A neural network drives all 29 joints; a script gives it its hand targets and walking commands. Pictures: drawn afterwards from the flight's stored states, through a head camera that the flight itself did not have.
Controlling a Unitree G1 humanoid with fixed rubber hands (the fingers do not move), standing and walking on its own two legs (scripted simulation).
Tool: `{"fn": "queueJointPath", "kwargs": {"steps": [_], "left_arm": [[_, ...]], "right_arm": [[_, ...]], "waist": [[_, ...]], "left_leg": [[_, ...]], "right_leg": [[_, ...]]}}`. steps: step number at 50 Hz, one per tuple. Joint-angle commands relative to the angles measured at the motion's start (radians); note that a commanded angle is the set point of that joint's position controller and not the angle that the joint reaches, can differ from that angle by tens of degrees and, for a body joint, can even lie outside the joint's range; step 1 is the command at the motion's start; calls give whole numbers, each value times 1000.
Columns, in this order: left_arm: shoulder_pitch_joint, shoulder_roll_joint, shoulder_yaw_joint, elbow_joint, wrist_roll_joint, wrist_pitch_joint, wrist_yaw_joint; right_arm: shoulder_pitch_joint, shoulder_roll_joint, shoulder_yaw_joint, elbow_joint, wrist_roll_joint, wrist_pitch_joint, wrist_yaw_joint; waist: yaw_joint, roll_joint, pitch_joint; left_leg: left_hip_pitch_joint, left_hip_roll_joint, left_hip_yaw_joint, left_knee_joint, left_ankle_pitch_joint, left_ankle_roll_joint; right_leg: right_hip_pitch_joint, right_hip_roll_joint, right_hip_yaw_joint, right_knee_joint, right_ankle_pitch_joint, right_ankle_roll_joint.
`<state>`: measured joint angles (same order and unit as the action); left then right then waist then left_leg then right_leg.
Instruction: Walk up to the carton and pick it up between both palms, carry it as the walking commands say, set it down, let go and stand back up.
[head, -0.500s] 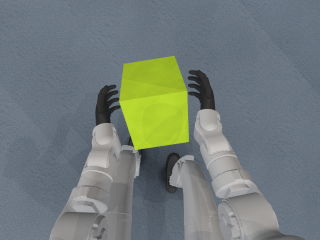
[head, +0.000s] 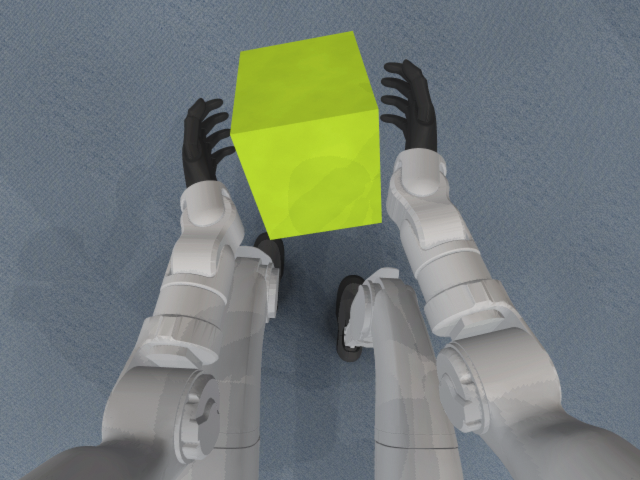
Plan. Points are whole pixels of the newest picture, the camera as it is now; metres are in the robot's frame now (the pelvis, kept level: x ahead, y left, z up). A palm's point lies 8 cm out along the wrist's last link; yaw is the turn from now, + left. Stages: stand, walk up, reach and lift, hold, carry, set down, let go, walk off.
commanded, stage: set down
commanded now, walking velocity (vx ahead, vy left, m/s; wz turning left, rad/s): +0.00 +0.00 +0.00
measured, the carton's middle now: (310, 136) +0.47 +0.04 -0.29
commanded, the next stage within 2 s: none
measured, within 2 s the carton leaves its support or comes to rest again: neither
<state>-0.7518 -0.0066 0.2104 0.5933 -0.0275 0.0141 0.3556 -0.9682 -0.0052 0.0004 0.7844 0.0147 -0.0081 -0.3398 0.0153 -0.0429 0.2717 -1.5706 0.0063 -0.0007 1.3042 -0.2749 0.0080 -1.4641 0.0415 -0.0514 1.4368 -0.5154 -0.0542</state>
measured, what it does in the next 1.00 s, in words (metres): lowers itself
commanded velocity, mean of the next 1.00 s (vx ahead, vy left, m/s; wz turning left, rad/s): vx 0.00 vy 0.00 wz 0.00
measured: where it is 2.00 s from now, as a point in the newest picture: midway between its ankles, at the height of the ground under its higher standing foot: (308, 312)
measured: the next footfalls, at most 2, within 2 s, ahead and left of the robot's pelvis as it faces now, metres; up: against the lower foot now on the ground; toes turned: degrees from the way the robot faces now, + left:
none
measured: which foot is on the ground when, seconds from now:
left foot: down 0.00-1.00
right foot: down 0.00-1.00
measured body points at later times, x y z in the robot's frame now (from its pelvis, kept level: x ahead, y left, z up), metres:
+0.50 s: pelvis -0.05 +0.00 -0.08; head +0.30 +0.01 +0.20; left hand +0.46 +0.15 -0.25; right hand +0.51 -0.09 -0.21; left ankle +0.15 +0.12 -0.57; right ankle +0.07 -0.09 -0.57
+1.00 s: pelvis -0.04 +0.00 -0.16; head +0.32 +0.00 +0.10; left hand +0.50 +0.16 -0.31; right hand +0.53 -0.09 -0.29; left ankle +0.15 +0.12 -0.57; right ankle +0.07 -0.09 -0.57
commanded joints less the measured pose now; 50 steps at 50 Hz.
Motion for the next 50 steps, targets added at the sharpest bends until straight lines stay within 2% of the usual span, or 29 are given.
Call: {"fn": "queueJointPath", "kwargs": {"steps": [1, 3, 6, 7, 9, 10, 11, 14, 16, 17, 18, 19, 20, 22, 23, 26, 27, 28, 32, 33, 34, 35, 36, 39, 40, 42, 47, 48, 50], "left_arm": [[-782, -358, -492, -324, -90, -42, -173], [-740, -308, -464, -277, -61, -19, -151], [-807, -329, -542, -387, -120, 4, -139], [-795, -308, -526, -370, -124, 11, -138], [-871, -250, -525, -425, -162, 35, -123], [-916, -190, -507, -493, -159, 41, -106], [-961, -194, -532, -516, -184, 57, -94], [-1064, -163, -481, -434, -183, 85, -103], [-1103, -212, -418, -312, -159, 85, -121], [-1089, -233, -352, -197, -106, 91, -129], [-1140, -319, -379, -170, -116, 90, -147], [-1128, -308, -331, -109, -68, 92, -163], [-1178, -406, -350, -96, -66, 94, -179], [-1263, -488, -345, -99, -46, 90, -224], [-1282, -506, -302, -70, -14, 95, -232], [-1421, -561, -292, -87, 5, 123, -273], [-1440, -558, -303, -99, 5, 122, -285], [-1487, -537, -293, -169, 15, 120, -291], [-1498, -608, -369, -214, -29, 159, -307], [-1486, -587, -366, -213, -35, 167, -312], [-1447, -603, -358, -153, -34, 174, -321], [-1439, -634, -373, -126, -54, 182, -327], [-1458, -590, -350, -162, -48, 174, -327], [-1484, -601, -356, -183, -52, 166, -336], [-1455, -631, -383, -150, -59, 170, -339], [-1441, -575, -327, -113, -33, 169, -347], [-1450, -592, -229, 23, 44, 175, -399], [-1430, -601, -231, 43, 43, 176, -411], [-1360, -661, -189, 165, 72, 205, -455]], "right_arm": [[-464, 523, 321, -318, 92, 0, 127], [-480, 477, 359, -282, 128, 18, 125], [-546, 433, 371, -398, 165, 36, 110], [-535, 449, 419, -399, 180, 44, 105], [-555, 377, 428, -446, 208, 70, 89], [-597, 375, 472, -465, 249, 85, 90], [-626, 352, 460, -484, 261, 100, 89], [-747, 365, 448, -428, 285, 142, 100], [-768, 395, 347, -209, 240, 155, 126], [-798, 426, 341, -109, 223, 154, 147], [-812, 489, 284, -55, 196, 152, 164], [-815, 502, 252, 83, 187, 156, 190], [-821, 579, 228, 99, 170, 152, 213], [-859, 641, 179, 128, 118, 143, 244], [-866, 680, 189, 139, 107, 146, 264], [-916, 756, 133, 137, 63, 169, 297], [-892, 776, 109, 175, 39, 182, 307], [-906, 830, 134, 117, 40, 197, 313], [-1022, 860, 236, -102, 96, 211, 321], [-1063, 852, 256, -122, 128, 216, 322], [-1068, 853, 299, -136, 134, 217, 311], [-1108, 858, 279, -159, 125, 215, 313], [-1114, 868, 303, -154, 149, 225, 310], [-1187, 890, 305, -225, 169, 212, 312], [-1126, 897, 317, -163, 162, 216, 304], [-1160, 887, 317, -148, 171, 218, 312], [-1114, 884, 171, 72, 91, 229, 358], [-1137, 918, 196, 29, 93, 231, 359], [-1043, 900, 132, 155, 31, 243, 381]], "waist": [[27, 79, -1769], [97, 121, -1737], [45, 116, -1990], [77, 110, -2029], [64, 45, -2167], [134, 83, -2223], [116, 82, -2214], [152, 86, -1898], [131, 66, -1613], [195, 67, -1473], [127, 45, -1448], [174, 82, -1369], [140, 69, -1390], [123, 93, -1469], [171, 88, -1529], [164, 98, -1640], [136, 107, -1668], [165, 80, -1761], [167, 85, -2038], [203, 70, -2058], [221, 42, -2048], [182, 19, -2032], [223, 21, -2009], [237, 21, -1999], [209, 14, -2023], [257, 12, -1950], [233, 19, -1569], [230, -15, -1610], [173, -15, -1457]], "left_leg": [[860, -160, -26, 145, 303, 1], [862, -148, -20, 143, 281, -6], [957, -151, -21, 203, 351, -12], [973, -150, -6, 234, 358, -8], [1019, -148, 1, 275, 371, -4], [1073, -143, 2, 266, 381, -4], [1093, -147, 0, 279, 407, 1], [866, -130, 12, 263, 192, 20], [694, -119, 13, 238, 11, 19], [573, -121, 34, 239, -42, 19], [555, -120, 13, 253, -45, 25], [514, -110, 13, 246, -83, 17], [550, -110, -2, 238, -80, 12], [543, -113, 8, 282, -52, 2], [590, -115, 12, 296, -45, -1], [608, -114, 21, 334, -60, -17], [618, -111, 11, 335, -57, -22], [614, -110, 40, 377, 2, -14], [737, -120, 54, 432, 146, -11], [724, -112, 52, 442, 161, -7], [679, -116, 71, 474, 191, -4], [647, -112, 52, 459, 160, 0], [613, -110, 71, 482, 154, 2], [571, -122, 68, 513, 222, 8], [585, -123, 70, 536, 240, 2], [543, -116, 74, 544, 230, 6], [329, -107, 66, 553, 68, 6], [296, -103, 71, 591, 73, 10], [252, -104, 66, 591, 21, 4]], "right_leg": [[408, 160, 182, -62, 338, 49], [382, 155, 190, -27, 296, 44], [444, 159, 160, 38, 334, 38], [492, 156, 170, 35, 349, 41], [590, 150, 157, 52, 378, 46], [607, 149, 169, 74, 382, 43], [613, 151, 166, 88, 390, 42], [496, 139, 186, 84, 256, 32], [308, 126, 169, 77, 94, 19], [241, 129, 179, 65, 47, 16], [183, 132, 167, 74, 55, 9], [97, 128, 185, 74, -6, 11], [63, 138, 156, 96, -6, 13], [57, 145, 152, 125, 17, 10], [41, 150, 142, 158, 3, 16], [25, 162, 124, 201, -2, 23], [-3, 164, 110, 225, 2, 27], [88, 156, 131, 219, 49, 33], [174, 161, 111, 275, 161, 41], [178, 152, 124, 288, 164, 42], [204, 152, 124, 288, 183, 43], [173, 152, 115, 294, 178, 45], [201, 144, 137, 294, 169, 47], [161, 154, 137, 324, 240, 50], [191, 150, 125, 331, 262, 53], [154, 150, 133, 350, 251, 59], [-82, 153, 143, 365, 96, 51], [-18, 148, 141, 372, 121, 62], [-119, 146, 119, 378, 54, 52]]}}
